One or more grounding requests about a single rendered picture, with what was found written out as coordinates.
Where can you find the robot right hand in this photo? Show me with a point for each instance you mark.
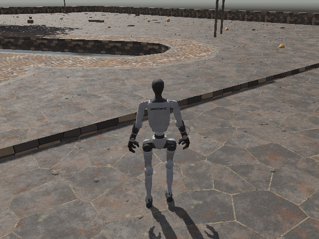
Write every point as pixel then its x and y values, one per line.
pixel 184 141

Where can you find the right robot forearm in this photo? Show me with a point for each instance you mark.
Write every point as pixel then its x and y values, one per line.
pixel 183 131

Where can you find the humanoid robot torso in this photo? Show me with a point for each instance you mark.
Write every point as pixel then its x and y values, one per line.
pixel 159 118

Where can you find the left robot upper arm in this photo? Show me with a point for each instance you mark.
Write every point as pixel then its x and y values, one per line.
pixel 140 113

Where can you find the right robot upper arm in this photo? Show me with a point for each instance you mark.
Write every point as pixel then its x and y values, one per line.
pixel 176 112

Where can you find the right robot shin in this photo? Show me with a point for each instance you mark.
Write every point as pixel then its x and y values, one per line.
pixel 169 178

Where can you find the left robot forearm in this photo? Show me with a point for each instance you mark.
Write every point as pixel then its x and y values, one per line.
pixel 134 133

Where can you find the robot left hand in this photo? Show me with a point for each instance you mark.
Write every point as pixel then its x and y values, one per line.
pixel 130 145

